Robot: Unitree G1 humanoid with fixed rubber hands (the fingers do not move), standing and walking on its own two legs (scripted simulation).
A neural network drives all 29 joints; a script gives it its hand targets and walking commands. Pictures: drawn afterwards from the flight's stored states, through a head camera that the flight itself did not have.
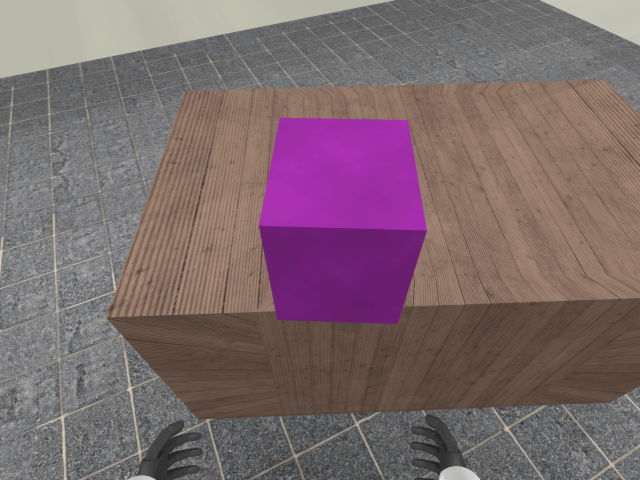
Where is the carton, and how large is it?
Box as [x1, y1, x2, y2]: [259, 118, 426, 323]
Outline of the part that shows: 280,118 259,222 259,228 277,319 397,323 426,231 407,120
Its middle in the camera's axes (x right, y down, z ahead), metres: +0.03 -0.03 +0.65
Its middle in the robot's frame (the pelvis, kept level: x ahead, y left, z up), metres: +0.50 -0.03 -0.01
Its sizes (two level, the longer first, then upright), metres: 0.234 0.207 0.246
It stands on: a pedestal, 0.64 m high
